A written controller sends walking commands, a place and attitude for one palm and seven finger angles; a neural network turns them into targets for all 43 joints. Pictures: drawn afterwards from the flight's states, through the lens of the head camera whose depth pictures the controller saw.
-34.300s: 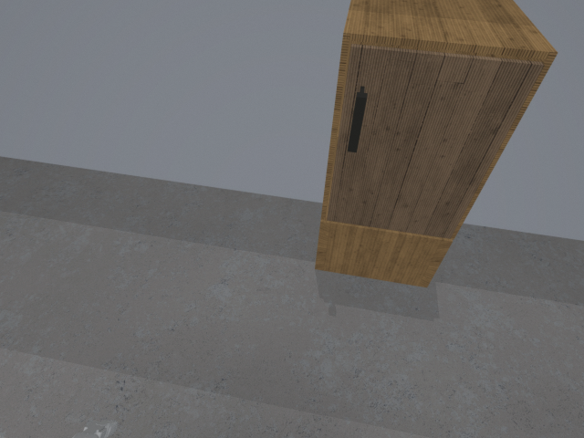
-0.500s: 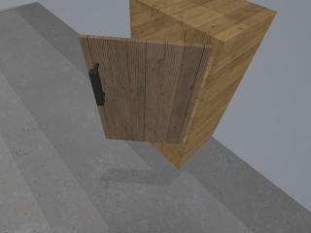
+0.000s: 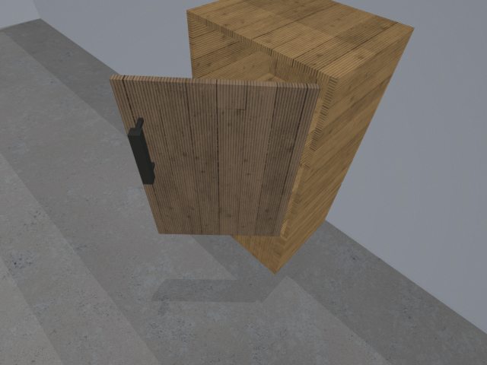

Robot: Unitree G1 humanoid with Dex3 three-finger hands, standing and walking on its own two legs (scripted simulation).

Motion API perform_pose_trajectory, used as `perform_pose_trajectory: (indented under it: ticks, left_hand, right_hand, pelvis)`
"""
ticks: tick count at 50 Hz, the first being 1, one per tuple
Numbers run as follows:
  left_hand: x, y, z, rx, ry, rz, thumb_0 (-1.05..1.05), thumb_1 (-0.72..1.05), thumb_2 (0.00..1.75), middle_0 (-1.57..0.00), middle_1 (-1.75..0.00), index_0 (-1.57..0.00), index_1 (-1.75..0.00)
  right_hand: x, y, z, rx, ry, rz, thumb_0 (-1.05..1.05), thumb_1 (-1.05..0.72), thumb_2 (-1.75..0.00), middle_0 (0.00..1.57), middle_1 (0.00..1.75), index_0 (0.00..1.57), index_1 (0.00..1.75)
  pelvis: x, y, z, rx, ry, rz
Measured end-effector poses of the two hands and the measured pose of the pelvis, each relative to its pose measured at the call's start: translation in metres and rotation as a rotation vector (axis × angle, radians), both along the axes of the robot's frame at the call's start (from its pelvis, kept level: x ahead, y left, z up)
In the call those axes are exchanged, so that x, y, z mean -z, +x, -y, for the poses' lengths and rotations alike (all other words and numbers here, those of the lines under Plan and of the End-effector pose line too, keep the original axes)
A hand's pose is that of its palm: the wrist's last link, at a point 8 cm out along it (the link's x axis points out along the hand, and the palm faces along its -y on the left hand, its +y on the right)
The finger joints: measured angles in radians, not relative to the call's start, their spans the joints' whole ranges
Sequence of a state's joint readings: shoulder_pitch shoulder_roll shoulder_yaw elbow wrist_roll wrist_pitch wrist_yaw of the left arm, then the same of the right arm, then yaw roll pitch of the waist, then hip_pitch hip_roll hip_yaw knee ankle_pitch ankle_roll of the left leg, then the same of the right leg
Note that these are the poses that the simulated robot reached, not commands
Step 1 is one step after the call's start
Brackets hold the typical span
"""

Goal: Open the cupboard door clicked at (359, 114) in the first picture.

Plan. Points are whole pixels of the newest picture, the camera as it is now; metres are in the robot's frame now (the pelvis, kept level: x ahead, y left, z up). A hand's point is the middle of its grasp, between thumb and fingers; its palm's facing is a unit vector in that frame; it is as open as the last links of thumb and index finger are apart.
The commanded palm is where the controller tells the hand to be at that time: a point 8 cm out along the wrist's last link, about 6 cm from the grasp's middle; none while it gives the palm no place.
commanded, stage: come to a stop and stand still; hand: left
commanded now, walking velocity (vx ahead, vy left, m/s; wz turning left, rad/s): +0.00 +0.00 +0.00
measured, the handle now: (144, 151) +0.56 +0.27 -0.02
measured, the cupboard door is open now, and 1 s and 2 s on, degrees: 44 44 44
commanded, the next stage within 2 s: look again from close up in 0.64 s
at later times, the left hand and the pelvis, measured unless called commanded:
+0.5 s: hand out of the picture +0.03 +0.16 -0.18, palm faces +0.04 -0.98 -0.19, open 7.3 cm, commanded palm none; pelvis +0.02 -0.01 +0.00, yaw +0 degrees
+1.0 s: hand out of the picture +0.00 +0.17 -0.18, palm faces +0.02 -0.97 -0.23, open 7.4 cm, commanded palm none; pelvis +0.00 -0.01 -0.01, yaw +0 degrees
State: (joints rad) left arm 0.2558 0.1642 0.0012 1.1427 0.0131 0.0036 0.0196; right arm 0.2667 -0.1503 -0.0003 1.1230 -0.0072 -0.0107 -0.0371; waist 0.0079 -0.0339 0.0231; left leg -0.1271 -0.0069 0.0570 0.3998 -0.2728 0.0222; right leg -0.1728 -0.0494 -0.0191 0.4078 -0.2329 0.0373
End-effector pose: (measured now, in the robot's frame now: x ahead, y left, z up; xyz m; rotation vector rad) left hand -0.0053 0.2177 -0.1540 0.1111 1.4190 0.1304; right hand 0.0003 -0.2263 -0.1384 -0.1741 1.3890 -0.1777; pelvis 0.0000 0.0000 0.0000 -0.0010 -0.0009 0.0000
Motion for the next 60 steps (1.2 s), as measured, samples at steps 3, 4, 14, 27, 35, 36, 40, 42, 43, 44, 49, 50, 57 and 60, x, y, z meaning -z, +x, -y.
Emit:
perform_pose_trajectory:
  ticks: [3,4,14,27,35,36,40,42,43,44,49,50,57,60]
  left_hand:
    - [0.0,0.011,-0.002,0.007,0.012,0.012,0.01,0.92,0.9,-0.2,-0.3,-0.2,-0.3]
    - [-0.001,0.015,-0.002,0.008,0.016,0.018,0.01,0.92,0.9,-0.2,-0.3,-0.2,-0.3]
    - [-0.004,0.035,-0.001,0.009,0.036,0.047,0.0,0.92,0.9,-0.19,-0.3,-0.2,-0.3]
    - [-0.003,0.025,0.009,-0.011,0.029,0.022,0.0,0.92,0.9,-0.19,-0.3,-0.2,-0.3]
    - [-0.002,0.014,0.016,-0.021,0.014,0.007,0.0,0.92,0.9,-0.19,-0.3,-0.2,-0.3]
    - [-0.002,0.013,0.017,-0.022,0.012,0.005,0.0,0.92,0.9,-0.19,-0.3,-0.2,-0.3]
    - [-0.001,0.007,0.017,0.0,0.026,0.01,0.0,0.91,0.9,-0.2,-0.3,-0.2,-0.3]
    - [-0.002,0.004,0.015,0.012,0.032,0.008,0.0,0.91,0.9,-0.2,-0.3,-0.2,-0.3]
    - [-0.003,0.002,0.013,0.014,0.036,0.009,0.0,0.91,0.9,-0.2,-0.3,-0.2,-0.3]
    - [-0.003,0.001,0.011,0.014,0.042,0.011,0.0,0.91,0.9,-0.2,-0.3,-0.2,-0.3]
    - [-0.007,0.0,0.003,0.013,0.069,0.033,0.0,0.91,0.9,-0.2,-0.3,-0.2,-0.3]
    - [-0.007,0.0,0.002,0.014,0.073,0.038,0.0,0.91,0.9,-0.2,-0.3,-0.2,-0.3]
    - [-0.012,0.001,0.004,0.031,0.078,0.053,0.0,0.9,0.9,-0.19,-0.3,-0.2,-0.3]
    - [-0.012,0.0,0.009,0.035,0.073,0.047,0.0,0.9,0.9,-0.19,-0.3,-0.2,-0.3]
  right_hand:
    - [0.001,-0.007,-0.002,0.016,0.007,-0.024,0.0,-0.91,-0.9,0.2,0.3,0.2,0.3]
    - [0.002,-0.01,-0.002,0.02,0.01,-0.032,0.0,-0.91,-0.9,0.2,0.3,0.2,0.3]
    - [0.006,-0.016,-0.007,0.033,0.037,-0.077,0.0,-0.9,-0.9,0.2,0.3,0.2,0.3]
    - [0.006,0.004,0.003,0.019,0.027,-0.038,0.0,-0.9,-0.9,0.2,0.3,0.2,0.3]
    - [0.004,0.011,0.009,0.007,0.016,-0.018,0.0,-0.9,-0.9,0.2,0.3,0.2,0.3]
    - [0.004,0.011,0.009,0.007,0.015,-0.018,0.0,-0.9,-0.9,0.2,0.3,0.2,0.3]
    - [0.006,0.012,0.012,0.002,0.015,0.002,0.0,-0.91,-0.9,0.2,0.3,0.2,0.3]
    - [0.009,0.013,0.011,-0.004,0.018,0.027,0.0,-0.91,-0.9,0.2,0.3,0.2,0.3]
    - [0.011,0.013,0.011,-0.008,0.022,0.037,0.0,-0.91,-0.9,0.2,0.3,0.2,0.3]
    - [0.013,0.013,0.009,-0.011,0.026,0.046,0.0,-0.91,-0.9,0.2,0.3,0.2,0.3]
    - [0.019,0.008,0.006,-0.015,0.044,0.067,0.01,-0.92,-0.9,0.2,0.3,0.2,0.3]
    - [0.02,0.007,0.006,-0.015,0.048,0.067,0.01,-0.92,-0.9,0.2,0.3,0.2,0.3]
    - [0.02,-0.007,0.007,-0.014,0.07,0.047,0.01,-0.92,-0.9,0.2,0.3,0.2,0.3]
    - [0.02,-0.014,0.009,-0.012,0.075,0.028,0.0,-0.92,-0.9,0.2,0.3,0.2,0.3]
  pelvis:
    - [0.0,0.004,0.002,0.001,0.0,0.004]
    - [0.0,0.006,0.003,0.0,0.0,0.005]
    - [0.0,0.014,0.008,-0.006,0.0,0.002]
    - [0.0,0.02,0.015,-0.009,-0.001,0.006]
    - [0.0,0.018,0.017,-0.01,-0.003,0.012]
    - [0.0,0.018,0.017,-0.01,-0.003,0.012]
    - [0.003,0.011,0.015,-0.006,-0.013,0.001]
    - [0.005,0.007,0.012,-0.006,-0.012,0.001]
    - [0.006,0.005,0.011,-0.006,-0.01,0.003]
    - [0.006,0.004,0.01,-0.006,-0.009,0.005]
    - [0.009,-0.001,0.009,-0.003,0.002,0.027]
    - [0.009,-0.002,0.01,-0.002,0.004,0.03]
    - [0.007,-0.01,0.015,0.006,0.014,0.028]
    - [0.006,-0.012,0.019,0.008,0.017,0.024]
